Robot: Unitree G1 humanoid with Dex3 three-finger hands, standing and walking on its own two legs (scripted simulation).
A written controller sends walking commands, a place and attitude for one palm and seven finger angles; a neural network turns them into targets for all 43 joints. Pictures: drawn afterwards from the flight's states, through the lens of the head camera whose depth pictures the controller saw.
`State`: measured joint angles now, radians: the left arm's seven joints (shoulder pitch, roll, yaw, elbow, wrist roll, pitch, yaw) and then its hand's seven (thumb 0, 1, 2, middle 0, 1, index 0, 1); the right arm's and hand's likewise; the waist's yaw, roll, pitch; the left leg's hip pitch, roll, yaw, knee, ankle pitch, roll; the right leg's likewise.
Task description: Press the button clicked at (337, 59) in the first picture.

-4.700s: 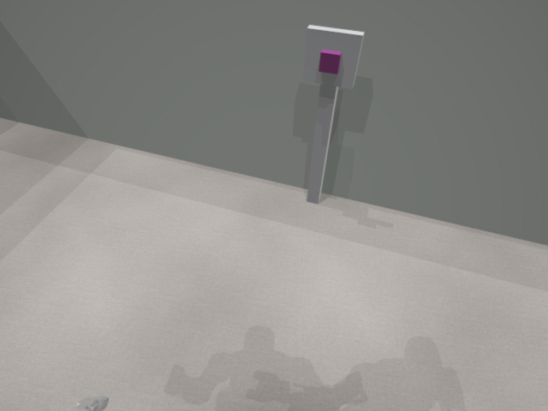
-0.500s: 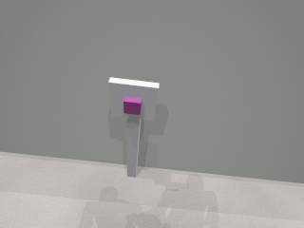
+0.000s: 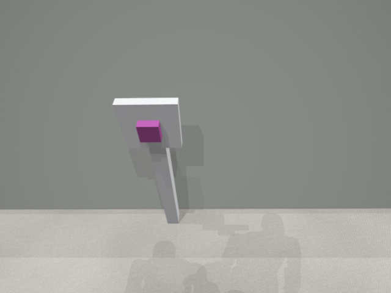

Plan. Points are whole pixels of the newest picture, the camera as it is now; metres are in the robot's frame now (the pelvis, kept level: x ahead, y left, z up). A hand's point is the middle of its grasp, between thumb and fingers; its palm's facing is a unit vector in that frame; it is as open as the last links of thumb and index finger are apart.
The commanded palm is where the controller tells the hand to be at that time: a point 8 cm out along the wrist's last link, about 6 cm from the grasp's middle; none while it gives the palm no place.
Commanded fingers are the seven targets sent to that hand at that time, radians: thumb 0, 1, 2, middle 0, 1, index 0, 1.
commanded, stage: come to a stop and stand still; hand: left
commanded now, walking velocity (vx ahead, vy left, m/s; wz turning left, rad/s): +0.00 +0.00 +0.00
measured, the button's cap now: (149, 130) +0.56 +0.16 -0.01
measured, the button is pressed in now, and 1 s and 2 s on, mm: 0 0 0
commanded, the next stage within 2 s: look again from close up in 0.44 s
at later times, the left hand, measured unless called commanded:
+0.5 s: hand out of the picture +0.02 +0.14 -0.17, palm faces +0.03 -0.98 -0.20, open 7.4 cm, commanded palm none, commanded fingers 0.00 0.90 0.90 -0.20 -0.30 -0.20 -0.30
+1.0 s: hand out of the picture +0.03 +0.15 -0.16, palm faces +0.04 -0.97 -0.22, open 7.4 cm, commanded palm none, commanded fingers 0.00 0.90 0.90 -0.20 -0.30 -0.20 -0.30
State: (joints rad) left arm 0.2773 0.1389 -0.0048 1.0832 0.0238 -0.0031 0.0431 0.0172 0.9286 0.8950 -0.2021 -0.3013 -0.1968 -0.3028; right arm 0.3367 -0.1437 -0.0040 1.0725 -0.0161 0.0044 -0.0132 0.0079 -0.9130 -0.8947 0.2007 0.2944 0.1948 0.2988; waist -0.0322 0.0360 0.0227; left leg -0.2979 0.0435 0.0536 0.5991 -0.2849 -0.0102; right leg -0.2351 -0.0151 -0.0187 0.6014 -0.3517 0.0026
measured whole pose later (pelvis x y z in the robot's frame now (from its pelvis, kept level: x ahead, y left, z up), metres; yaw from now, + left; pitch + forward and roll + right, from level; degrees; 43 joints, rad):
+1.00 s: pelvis +0.04 -0.03 +0.01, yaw +0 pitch -1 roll +1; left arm 0.28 0.17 0.01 1.11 0.02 -0.02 0.03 0.01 0.91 0.90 -0.20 -0.30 -0.20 -0.30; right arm 0.23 -0.16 0.01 1.13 -0.01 -0.01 -0.04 0.01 -0.92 -0.89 0.20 0.29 0.20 0.30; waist 0.01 0.00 0.03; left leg -0.18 0.07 0.04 0.45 -0.26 -0.06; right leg -0.13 0.02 -0.04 0.47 -0.34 -0.04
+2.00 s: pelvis -0.05 +0.01 -0.09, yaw +2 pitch +14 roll -3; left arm 0.43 0.22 0.12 -0.08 -0.24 -0.37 -0.20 0.02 0.90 0.90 -1.14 -1.33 -1.14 -1.33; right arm 0.27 -0.19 0.02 0.55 0.02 -0.16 -0.06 0.02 -0.90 -0.89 0.21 0.30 0.20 0.30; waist -0.01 0.04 -0.13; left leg -1.01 0.06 -0.03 1.22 -0.46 0.00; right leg -0.89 -0.01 -0.08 1.18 -0.54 0.00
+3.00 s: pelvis -0.02 +0.00 -0.08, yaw +2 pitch +14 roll -3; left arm 0.35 0.26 0.23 0.03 -0.32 -0.36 -0.34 0.02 0.90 0.90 -1.30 -1.50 -1.29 -1.50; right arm 0.25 -0.24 0.00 0.51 0.03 -0.16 -0.07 0.02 -0.91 -0.89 0.20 0.30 0.20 0.30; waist 0.00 0.04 -0.14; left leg -0.92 0.07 -0.03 1.16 -0.48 -0.02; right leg -0.81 0.00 -0.08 1.13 -0.56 -0.01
